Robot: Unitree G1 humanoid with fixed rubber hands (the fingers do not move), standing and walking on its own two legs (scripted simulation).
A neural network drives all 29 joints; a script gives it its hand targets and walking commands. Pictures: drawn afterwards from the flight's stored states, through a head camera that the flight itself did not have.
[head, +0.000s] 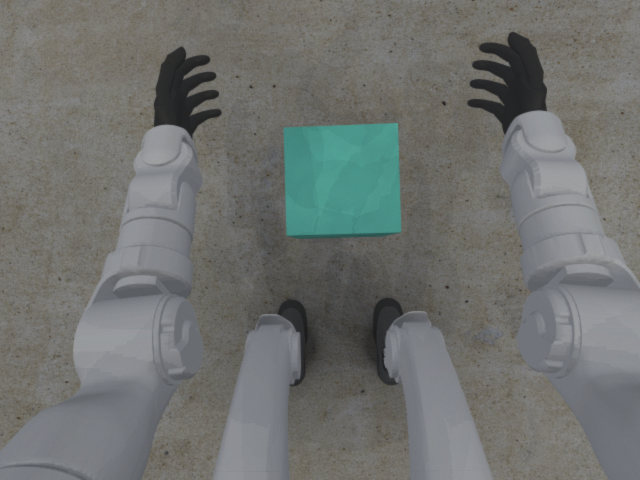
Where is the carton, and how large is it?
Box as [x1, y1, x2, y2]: [284, 123, 400, 238]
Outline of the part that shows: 397,123 284,127 286,235 297,238 379,236 400,232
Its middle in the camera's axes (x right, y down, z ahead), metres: +0.05 -0.11 +0.83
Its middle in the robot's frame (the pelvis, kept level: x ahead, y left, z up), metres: +0.47 -0.01 -0.51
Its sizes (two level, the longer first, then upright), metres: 0.210 0.200 0.250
